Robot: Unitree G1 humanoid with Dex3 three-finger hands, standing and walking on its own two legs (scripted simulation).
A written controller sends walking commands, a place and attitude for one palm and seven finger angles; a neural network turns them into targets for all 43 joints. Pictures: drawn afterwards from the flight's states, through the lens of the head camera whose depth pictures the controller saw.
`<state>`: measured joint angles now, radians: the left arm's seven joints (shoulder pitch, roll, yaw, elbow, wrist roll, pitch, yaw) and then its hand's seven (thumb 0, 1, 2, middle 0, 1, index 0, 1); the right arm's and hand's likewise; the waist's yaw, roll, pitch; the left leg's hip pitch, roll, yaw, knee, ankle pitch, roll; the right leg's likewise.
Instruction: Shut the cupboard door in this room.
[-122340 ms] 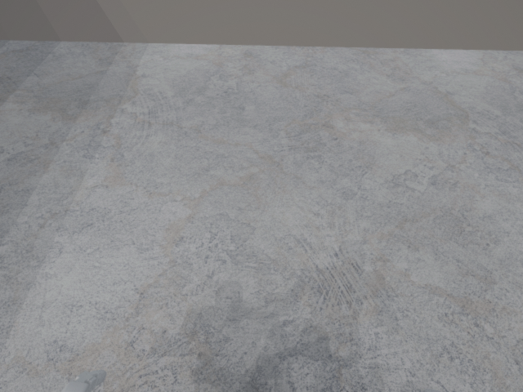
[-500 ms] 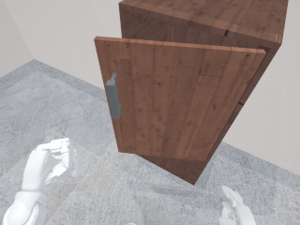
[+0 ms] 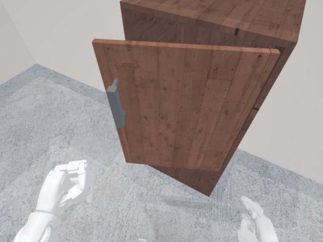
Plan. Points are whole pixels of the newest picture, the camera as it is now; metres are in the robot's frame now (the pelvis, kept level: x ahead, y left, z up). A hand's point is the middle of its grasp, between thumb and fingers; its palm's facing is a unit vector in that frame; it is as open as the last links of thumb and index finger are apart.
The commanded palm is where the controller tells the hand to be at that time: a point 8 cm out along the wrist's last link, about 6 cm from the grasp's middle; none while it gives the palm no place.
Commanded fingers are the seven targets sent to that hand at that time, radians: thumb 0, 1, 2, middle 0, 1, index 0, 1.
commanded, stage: bring the fist close to the handle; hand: left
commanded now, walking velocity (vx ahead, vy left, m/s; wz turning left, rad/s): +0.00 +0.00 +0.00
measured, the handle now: (118, 103) +0.47 +0.16 +0.07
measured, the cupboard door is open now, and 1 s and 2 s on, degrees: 23 23 18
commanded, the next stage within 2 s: push the door shut along its arc in 1.32 s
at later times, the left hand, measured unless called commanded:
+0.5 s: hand (106, 150) +0.31 +0.15 +0.08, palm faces -0.02 -1.00 -0.04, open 3.1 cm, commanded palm +0.29 +0.20 +0.08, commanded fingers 0.00 0.90 0.90 -1.30 -1.50 -1.30 -1.50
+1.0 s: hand (129, 131) +0.37 +0.11 +0.07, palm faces -0.05 -1.00 +0.01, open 3.1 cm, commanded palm +0.34 +0.17 +0.08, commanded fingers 0.00 0.90 0.90 -1.30 -1.50 -1.30 -1.50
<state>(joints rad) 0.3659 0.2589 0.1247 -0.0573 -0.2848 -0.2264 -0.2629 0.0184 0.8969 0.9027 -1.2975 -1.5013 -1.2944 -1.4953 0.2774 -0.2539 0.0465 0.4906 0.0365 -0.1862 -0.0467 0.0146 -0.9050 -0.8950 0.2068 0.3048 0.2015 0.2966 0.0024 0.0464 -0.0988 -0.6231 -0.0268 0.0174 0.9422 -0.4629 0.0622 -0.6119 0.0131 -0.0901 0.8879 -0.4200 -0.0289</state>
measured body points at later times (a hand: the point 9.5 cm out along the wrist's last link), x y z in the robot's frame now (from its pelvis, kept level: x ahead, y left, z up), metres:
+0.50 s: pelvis +0.00 -0.02 +0.00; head +0.04 -0.03 +0.45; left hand +0.30 +0.21 +0.09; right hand +0.15 -0.27 -0.09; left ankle +0.01 +0.08 -0.69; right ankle +0.02 -0.11 -0.69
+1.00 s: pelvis +0.00 -0.01 +0.00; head +0.05 -0.02 +0.45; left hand +0.37 +0.17 +0.07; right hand +0.12 -0.26 -0.10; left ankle +0.01 +0.08 -0.69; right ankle +0.02 -0.11 -0.69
